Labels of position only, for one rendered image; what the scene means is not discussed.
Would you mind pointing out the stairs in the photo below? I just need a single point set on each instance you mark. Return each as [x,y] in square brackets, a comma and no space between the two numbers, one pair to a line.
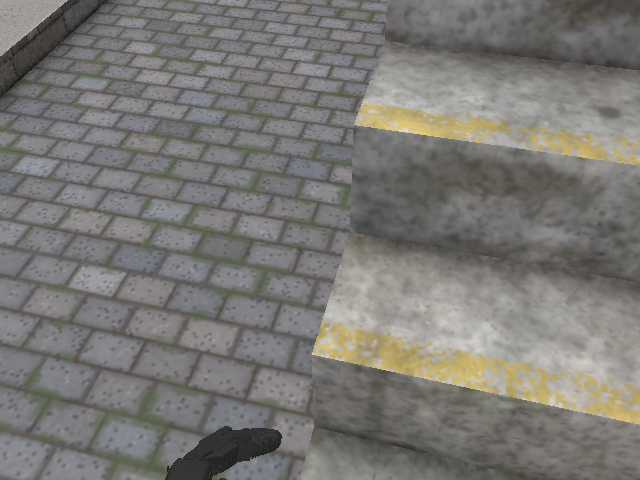
[484,322]

